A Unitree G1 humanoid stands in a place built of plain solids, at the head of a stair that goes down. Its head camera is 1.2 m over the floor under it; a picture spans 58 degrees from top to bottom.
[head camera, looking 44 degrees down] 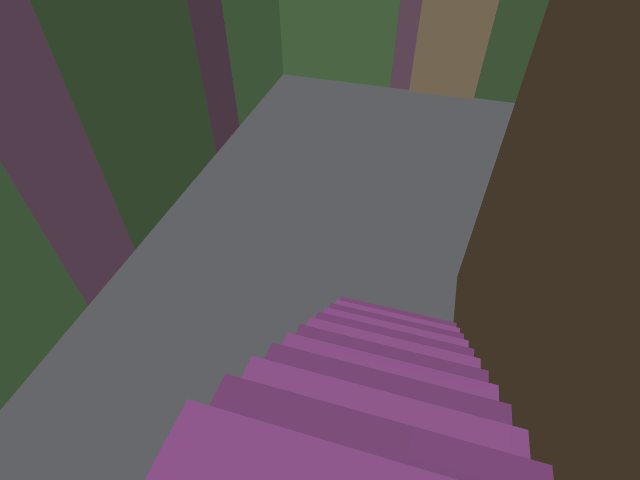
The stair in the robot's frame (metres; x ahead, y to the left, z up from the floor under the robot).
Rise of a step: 0.18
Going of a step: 0.19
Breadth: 1.17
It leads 16 degrees to the right of straight ahead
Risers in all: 12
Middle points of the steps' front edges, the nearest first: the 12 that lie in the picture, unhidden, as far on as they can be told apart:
0.42 -0.18 0.00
0.60 -0.23 -0.18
0.78 -0.28 -0.37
0.96 -0.33 -0.55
1.14 -0.39 -0.73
1.32 -0.44 -0.92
1.50 -0.49 -1.10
1.68 -0.54 -1.28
1.86 -0.60 -1.46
2.04 -0.65 -1.65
2.22 -0.70 -1.83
2.40 -0.76 -2.02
